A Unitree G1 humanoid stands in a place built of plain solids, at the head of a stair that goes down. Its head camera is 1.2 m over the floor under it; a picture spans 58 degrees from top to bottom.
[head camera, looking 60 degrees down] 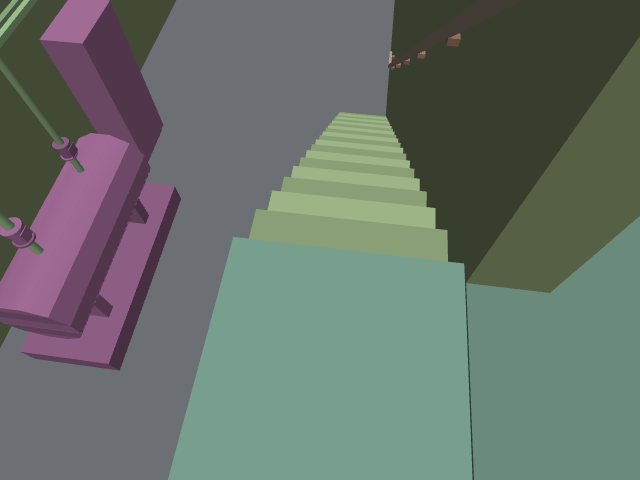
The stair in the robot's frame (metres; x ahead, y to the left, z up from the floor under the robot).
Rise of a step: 0.19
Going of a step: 0.23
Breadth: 0.74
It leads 8 degrees to the right of straight ahead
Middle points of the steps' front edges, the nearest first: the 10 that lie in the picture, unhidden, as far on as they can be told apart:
0.66 -0.08 0.00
0.90 -0.12 -0.20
1.13 -0.15 -0.39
1.36 -0.18 -0.58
1.60 -0.21 -0.78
1.83 -0.24 -0.97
2.06 -0.27 -1.16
2.29 -0.30 -1.36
2.53 -0.33 -1.55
2.76 -0.36 -1.74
